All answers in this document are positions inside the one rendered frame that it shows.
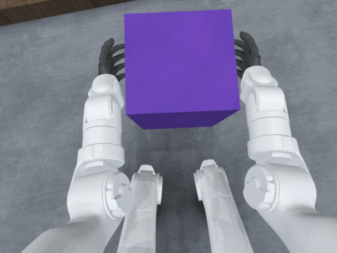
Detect left robot hand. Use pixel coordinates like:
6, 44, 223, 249
98, 38, 125, 82

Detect left robot forearm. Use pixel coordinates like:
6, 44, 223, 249
67, 74, 125, 209

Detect right robot hand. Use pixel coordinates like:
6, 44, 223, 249
234, 31, 261, 80

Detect left robot thigh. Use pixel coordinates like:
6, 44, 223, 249
117, 170, 163, 253

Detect robot left upper arm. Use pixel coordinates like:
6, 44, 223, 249
21, 170, 135, 253

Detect robot right upper arm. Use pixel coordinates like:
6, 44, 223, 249
243, 162, 337, 253

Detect right robot thigh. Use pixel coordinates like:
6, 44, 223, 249
193, 164, 254, 253

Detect carton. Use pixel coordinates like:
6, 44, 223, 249
124, 9, 240, 130

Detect robot thigh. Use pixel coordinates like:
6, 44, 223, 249
193, 164, 254, 253
117, 170, 163, 253

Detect right robot forearm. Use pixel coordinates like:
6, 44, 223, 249
240, 65, 316, 189

